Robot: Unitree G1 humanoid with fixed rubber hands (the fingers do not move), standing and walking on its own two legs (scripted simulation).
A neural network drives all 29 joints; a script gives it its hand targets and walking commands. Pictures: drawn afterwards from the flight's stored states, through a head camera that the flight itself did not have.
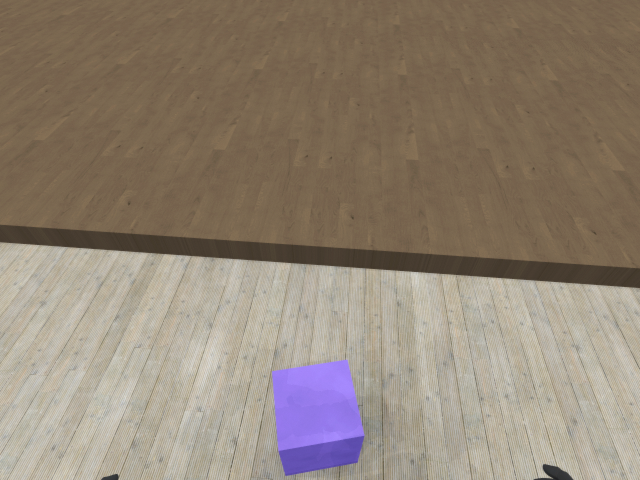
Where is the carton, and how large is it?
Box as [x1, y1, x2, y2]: [272, 360, 364, 475]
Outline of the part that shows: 347,360 272,371 278,450 285,475 357,462 364,435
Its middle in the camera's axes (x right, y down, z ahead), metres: -0.01 +0.50 +1.08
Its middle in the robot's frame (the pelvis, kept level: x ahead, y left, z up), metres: +0.43 +0.02 -0.66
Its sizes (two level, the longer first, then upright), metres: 0.210 0.200 0.250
